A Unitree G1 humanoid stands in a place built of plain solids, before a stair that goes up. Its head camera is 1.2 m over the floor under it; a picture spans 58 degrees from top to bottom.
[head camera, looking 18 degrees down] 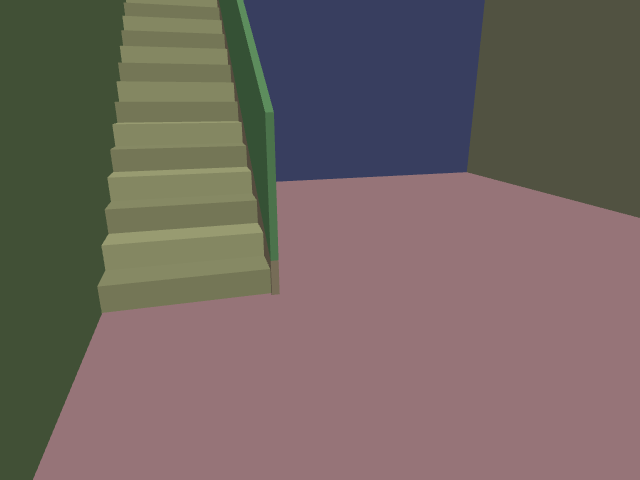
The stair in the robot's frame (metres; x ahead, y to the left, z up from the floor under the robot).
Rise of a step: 0.17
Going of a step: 0.25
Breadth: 1.01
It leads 16 degrees to the left of straight ahead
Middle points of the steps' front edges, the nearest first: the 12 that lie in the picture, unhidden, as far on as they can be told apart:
2.44 0.80 0.17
2.68 0.87 0.34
2.93 0.94 0.51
3.17 1.01 0.68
3.41 1.08 0.85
3.66 1.15 1.01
3.90 1.22 1.18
4.15 1.29 1.35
4.39 1.36 1.52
4.64 1.43 1.69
4.88 1.50 1.86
5.13 1.56 2.03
